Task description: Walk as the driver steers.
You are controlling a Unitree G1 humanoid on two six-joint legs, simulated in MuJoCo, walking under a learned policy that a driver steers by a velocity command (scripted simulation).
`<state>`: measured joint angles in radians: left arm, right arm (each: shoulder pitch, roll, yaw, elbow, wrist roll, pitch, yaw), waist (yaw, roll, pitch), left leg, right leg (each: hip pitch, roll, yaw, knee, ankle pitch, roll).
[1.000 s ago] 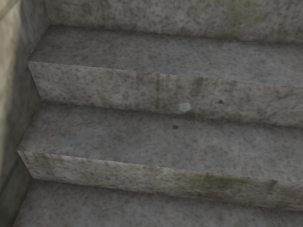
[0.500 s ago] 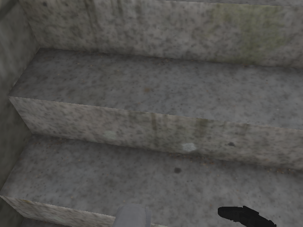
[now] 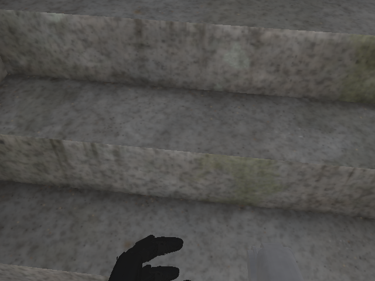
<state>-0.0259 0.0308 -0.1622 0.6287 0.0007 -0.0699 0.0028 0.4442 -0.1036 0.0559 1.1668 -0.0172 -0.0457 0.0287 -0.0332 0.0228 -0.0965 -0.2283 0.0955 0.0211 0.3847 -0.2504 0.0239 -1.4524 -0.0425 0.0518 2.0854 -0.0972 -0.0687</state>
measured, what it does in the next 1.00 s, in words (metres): climbs: right foot 0.20 m higher, then left foot 0.21 m higher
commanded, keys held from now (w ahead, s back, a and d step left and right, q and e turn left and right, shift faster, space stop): w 0.60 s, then w+e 0.40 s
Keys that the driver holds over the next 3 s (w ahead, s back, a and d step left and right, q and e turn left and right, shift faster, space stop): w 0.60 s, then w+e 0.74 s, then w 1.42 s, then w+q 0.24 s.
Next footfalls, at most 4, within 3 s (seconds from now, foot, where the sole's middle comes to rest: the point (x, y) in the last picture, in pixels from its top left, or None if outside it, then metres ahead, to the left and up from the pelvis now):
0.10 right None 0.19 -0.16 -0.58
0.70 left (174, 238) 0.50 0.05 -0.38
1.16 right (266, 133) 0.68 -0.19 -0.17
1.74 left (253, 6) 0.94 -0.17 0.03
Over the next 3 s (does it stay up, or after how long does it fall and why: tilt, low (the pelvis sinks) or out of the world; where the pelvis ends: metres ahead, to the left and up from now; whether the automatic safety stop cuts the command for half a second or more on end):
stays up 1.32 -0.43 1.18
